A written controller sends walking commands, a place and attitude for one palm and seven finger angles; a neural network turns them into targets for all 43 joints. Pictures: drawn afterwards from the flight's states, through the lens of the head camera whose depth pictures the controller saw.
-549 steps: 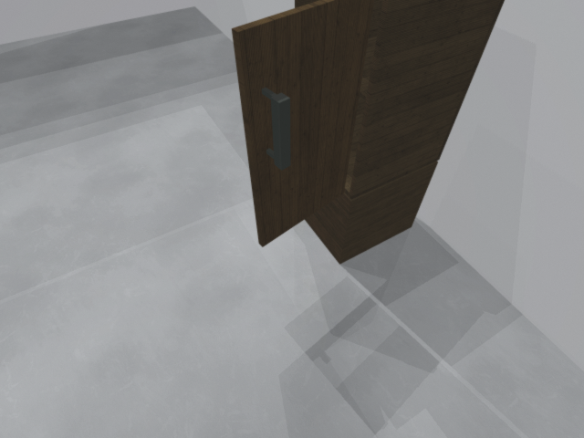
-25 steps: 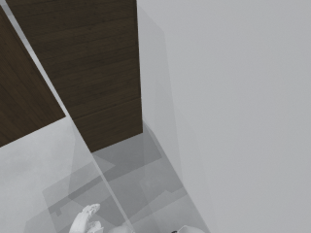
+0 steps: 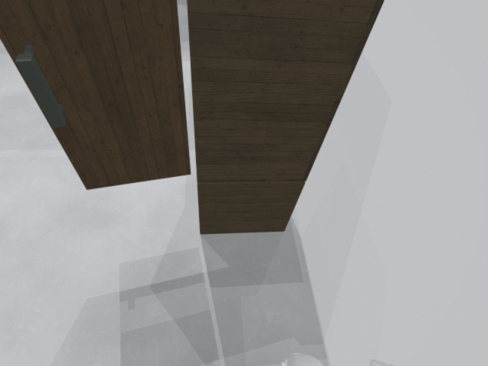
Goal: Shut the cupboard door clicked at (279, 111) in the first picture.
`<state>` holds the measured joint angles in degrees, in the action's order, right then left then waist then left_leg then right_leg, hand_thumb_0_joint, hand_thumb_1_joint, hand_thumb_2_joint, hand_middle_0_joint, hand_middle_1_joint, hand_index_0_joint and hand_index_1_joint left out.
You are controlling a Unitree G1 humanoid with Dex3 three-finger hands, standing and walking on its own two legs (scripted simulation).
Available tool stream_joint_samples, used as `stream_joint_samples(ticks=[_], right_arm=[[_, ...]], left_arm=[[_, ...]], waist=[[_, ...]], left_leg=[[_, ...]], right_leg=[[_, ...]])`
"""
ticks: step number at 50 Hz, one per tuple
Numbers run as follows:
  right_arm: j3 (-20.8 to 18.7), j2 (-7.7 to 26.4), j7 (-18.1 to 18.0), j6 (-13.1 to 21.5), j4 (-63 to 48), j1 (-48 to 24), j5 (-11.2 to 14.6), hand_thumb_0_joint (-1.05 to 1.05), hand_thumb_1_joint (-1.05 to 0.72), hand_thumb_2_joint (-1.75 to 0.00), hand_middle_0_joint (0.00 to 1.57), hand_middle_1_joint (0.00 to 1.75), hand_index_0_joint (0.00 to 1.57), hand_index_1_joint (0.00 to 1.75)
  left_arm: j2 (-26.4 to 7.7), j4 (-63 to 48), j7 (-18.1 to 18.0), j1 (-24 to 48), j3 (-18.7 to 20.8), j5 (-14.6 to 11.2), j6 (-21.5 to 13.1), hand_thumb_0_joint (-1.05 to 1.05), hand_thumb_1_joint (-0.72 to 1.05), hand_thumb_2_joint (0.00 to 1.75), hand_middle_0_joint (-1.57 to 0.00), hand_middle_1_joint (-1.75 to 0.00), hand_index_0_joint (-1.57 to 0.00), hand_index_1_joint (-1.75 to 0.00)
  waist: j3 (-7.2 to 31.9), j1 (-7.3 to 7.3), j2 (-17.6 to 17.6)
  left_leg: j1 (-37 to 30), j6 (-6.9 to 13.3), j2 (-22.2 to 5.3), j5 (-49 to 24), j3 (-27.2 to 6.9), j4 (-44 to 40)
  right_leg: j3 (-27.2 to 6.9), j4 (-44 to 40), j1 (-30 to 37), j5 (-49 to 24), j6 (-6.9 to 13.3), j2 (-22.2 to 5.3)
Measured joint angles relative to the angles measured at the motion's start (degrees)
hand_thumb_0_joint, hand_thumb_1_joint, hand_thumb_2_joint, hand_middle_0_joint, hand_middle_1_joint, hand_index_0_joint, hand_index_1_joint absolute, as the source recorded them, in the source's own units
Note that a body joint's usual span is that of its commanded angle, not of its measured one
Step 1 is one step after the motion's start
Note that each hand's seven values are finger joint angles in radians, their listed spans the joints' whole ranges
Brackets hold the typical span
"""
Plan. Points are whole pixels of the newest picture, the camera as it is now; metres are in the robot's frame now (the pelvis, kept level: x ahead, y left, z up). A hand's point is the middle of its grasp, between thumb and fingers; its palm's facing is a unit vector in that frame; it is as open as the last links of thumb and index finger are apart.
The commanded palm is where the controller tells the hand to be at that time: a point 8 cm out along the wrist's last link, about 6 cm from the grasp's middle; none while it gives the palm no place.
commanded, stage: turn to face it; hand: left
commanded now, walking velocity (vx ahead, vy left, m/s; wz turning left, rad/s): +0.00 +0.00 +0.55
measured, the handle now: (44, 87) +0.60 +0.48 +0.05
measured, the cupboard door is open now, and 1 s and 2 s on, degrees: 100 100 100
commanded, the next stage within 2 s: take the last steps up to it in 0.46 s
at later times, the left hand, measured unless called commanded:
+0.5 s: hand out of the picture +0.05 +0.13 -0.16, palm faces +0.25 -0.94 -0.24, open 7.3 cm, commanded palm none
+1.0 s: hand out of the picture +0.05 +0.16 -0.17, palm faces +0.39 -0.89 -0.23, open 7.4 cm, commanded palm none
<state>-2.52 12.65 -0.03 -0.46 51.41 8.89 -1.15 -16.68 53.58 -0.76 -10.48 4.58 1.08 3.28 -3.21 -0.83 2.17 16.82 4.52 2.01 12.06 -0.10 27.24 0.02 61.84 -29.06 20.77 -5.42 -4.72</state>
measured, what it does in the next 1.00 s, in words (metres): steps on the spot, turning left: right foot, then left foot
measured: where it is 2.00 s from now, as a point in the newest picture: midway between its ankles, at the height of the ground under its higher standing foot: (210, 360)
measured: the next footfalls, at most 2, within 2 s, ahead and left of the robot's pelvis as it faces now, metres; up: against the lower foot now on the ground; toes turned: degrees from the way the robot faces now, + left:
right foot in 0.28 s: +0.06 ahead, -0.17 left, +0.00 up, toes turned +9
left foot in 0.66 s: +0.01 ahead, +0.07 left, +0.00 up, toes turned +20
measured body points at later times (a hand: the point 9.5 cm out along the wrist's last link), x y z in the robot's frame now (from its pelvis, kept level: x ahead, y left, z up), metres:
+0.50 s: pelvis +0.02 -0.07 +0.00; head +0.07 -0.07 +0.45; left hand +0.04 +0.18 -0.14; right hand +0.14 -0.31 -0.15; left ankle -0.03 +0.06 -0.67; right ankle +0.02 -0.17 -0.74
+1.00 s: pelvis +0.08 -0.04 -0.02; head +0.10 -0.05 +0.43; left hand +0.03 +0.20 -0.15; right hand +0.17 -0.26 -0.18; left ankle -0.02 +0.05 -0.73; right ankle +0.13 -0.14 -0.74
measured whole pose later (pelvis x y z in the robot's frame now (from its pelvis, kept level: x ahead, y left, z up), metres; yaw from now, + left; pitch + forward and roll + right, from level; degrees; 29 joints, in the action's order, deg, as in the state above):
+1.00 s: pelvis +0.08 -0.04 -0.02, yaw +22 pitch -1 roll +1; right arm -2.1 10.8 0.6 -0.6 60.3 17.0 -1.1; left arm -10.7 56.2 1.1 -13.6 2.4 1.6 -1.6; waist -3.3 -0.8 -1.5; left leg 13.2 1.1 0.7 27.0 -0.6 42.1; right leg 5.9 35.5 -16.6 17.2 0.9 -3.4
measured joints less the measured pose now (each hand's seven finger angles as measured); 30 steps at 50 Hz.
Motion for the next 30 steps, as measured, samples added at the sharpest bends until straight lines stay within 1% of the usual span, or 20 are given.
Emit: stream_joint_samples(ticks=[4,8,11,13,14,15,16,17,19,21,22,24,28,30], right_arm=[[0.05,-0.77,0.32,-0.63,0.85,0.78,-0.04,0.00,-0.90,-0.90,0.20,0.30,0.20,0.30],[-0.25,-1.24,0.45,-1.28,1.71,1.70,-0.24,0.00,-0.90,-0.90,0.21,0.30,0.20,0.30],[-0.62,-1.25,0.42,-1.88,2.28,2.37,-0.28,0.00,-0.90,-0.90,0.21,0.30,0.20,0.30],[-0.91,-1.05,0.40,-2.29,2.70,2.87,-0.01,0.00,-0.90,-0.90,0.21,0.30,0.20,0.30],[-1.04,-0.98,0.48,-2.45,2.78,3.25,0.29,0.00,-0.90,-0.90,0.21,0.30,0.20,0.30],[-1.34,-0.50,0.56,-2.67,3.16,2.88,0.49,0.00,-0.90,-0.90,0.21,0.30,0.20,0.30],[-1.67,0.03,0.62,-2.95,3.42,2.50,0.46,0.00,-0.90,-0.90,0.21,0.30,0.20,0.30],[-1.99,0.46,0.65,-3.27,3.62,2.22,0.41,0.00,-0.90,-0.90,0.20,0.30,0.20,0.30],[-2.34,1.04,0.83,-3.69,4.03,1.68,0.35,0.00,-0.91,-0.90,0.20,0.30,0.20,0.30],[-2.44,1.25,1.04,-3.89,4.29,1.26,0.35,0.00,-0.91,-0.90,0.20,0.30,0.20,0.30],[-2.46,1.24,1.11,-3.92,4.39,1.07,0.38,0.00,-0.91,-0.90,0.20,0.30,0.20,0.30],[-2.37,1.13,1.16,-3.89,4.59,0.62,0.44,0.00,-0.91,-0.90,0.20,0.30,0.20,0.30],[-1.85,0.84,1.07,-3.52,4.93,-0.95,0.64,0.00,-0.91,-0.90,0.20,0.30,0.20,0.30],[-1.39,0.67,0.92,-2.99,4.91,-1.93,0.68,0.00,-0.91,-0.90,0.20,0.30,0.20,0.30]], left_arm=[[0.30,-0.30,-0.16,0.55,-0.37,-0.15,0.18,0.01,0.91,0.90,-0.20,-0.30,-0.19,-0.30],[1.45,-0.72,-0.35,1.74,-1.02,-0.41,0.16,0.01,0.91,0.90,-0.20,-0.30,-0.19,-0.30],[2.62,-1.36,-0.46,2.62,-1.59,-0.68,-0.22,0.01,0.91,0.90,-0.20,-0.30,-0.19,-0.30],[3.36,-2.03,-0.48,2.72,-1.99,-0.80,-0.97,0.01,0.91,0.90,-0.20,-0.30,-0.19,-0.30],[3.49,-2.53,-0.51,2.32,-2.16,-0.68,-1.61,0.01,0.91,0.90,-0.20,-0.30,-0.19,-0.30],[4.23,-2.46,-0.65,2.36,-2.19,-0.40,-2.13,0.01,0.91,0.90,-0.20,-0.30,-0.20,-0.30],[5.02,-2.39,-0.71,2.37,-2.43,-0.26,-2.39,0.00,0.91,0.90,-0.20,-0.30,-0.20,-0.30],[5.73,-2.41,-0.79,2.16,-2.65,-0.21,-2.51,0.00,0.91,0.90,-0.20,-0.30,-0.20,-0.30],[6.76,-2.40,-0.87,1.50,-2.93,-0.23,-2.62,0.00,0.91,0.90,-0.20,-0.30,-0.20,-0.30],[7.33,-2.15,-0.80,0.76,-3.14,-0.18,-2.74,0.00,0.91,0.90,-0.20,-0.30,-0.20,-0.30],[7.50,-1.95,-0.75,0.42,-3.21,-0.11,-2.81,0.00,0.91,0.90,-0.20,-0.30,-0.20,-0.30],[7.52,-1.57,-0.91,-0.21,-2.92,-0.02,-3.09,0.00,0.91,0.90,-0.20,-0.30,-0.20,-0.30],[6.19,-0.51,-0.61,-1.48,-2.57,0.37,-3.43,0.00,0.92,0.90,-0.21,-0.30,-0.20,-0.30],[5.40,0.41,-0.50,-2.26,-2.40,0.34,-3.40,0.00,0.92,0.90,-0.21,-0.30,-0.20,-0.30]], waist=[[-0.83,0.41,-0.75],[-1.70,1.31,-1.72],[-2.17,2.04,-2.50],[-2.12,2.20,-2.89],[-1.66,2.00,-2.52],[-2.01,1.86,-3.27],[-2.53,2.15,-4.06],[-2.87,2.41,-4.43],[-3.27,2.68,-4.37],[-3.23,2.79,-3.66],[-3.17,2.73,-3.14],[-3.00,2.31,-2.10],[-2.71,0.91,-0.43],[-2.54,0.35,0.09]], left_leg=[[-0.41,-0.42,1.01,-0.39,-2.47,-0.66],[-0.12,-1.23,1.85,-0.26,-4.90,-0.03],[0.45,-2.26,2.35,0.21,-6.70,1.20],[1.28,-3.19,2.86,1.06,-7.76,3.01],[2.20,-3.71,3.49,1.91,-7.83,4.70],[3.51,-4.32,3.22,6.13,-7.63,8.37],[5.18,-4.88,2.98,10.60,-6.90,13.79],[6.90,-5.36,2.82,13.53,-5.78,19.69],[9.57,-6.32,1.92,14.64,-3.35,29.74],[10.64,-7.13,0.66,13.70,-1.61,34.39],[10.46,-7.46,0.05,13.50,-0.93,34.49],[9.13,-7.90,-0.92,13.84,0.05,31.55],[4.47,-7.89,-1.69,14.66,1.46,20.72],[1.44,-7.60,-1.58,12.33,2.10,13.86]], right_leg=[[-0.80,-4.53,1.92,1.23,-0.06,0.60],[-1.06,-10.52,4.49,3.20,0.48,1.81],[-0.87,-17.78,7.77,3.04,1.39,3.18],[-0.45,-26.19,11.60,-1.24,2.05,3.86],[-0.59,-30.60,13.57,-2.71,3.50,3.54],[-0.19,-30.46,13.63,-2.58,4.87,3.90],[0.57,-29.81,13.85,-2.47,5.64,4.00],[1.26,-29.74,14.37,-2.50,6.02,3.75],[2.35,-30.88,15.87,-2.99,6.24,3.04],[3.29,-32.40,17.15,-3.56,6.30,2.26],[3.71,-33.05,17.67,-3.76,6.32,1.84],[4.49,-33.98,18.40,-3.99,6.32,1.04],[5.80,-33.80,18.70,-3.50,5.98,-0.24],[6.40,-32.72,18.45,-2.77,5.54,-0.67]])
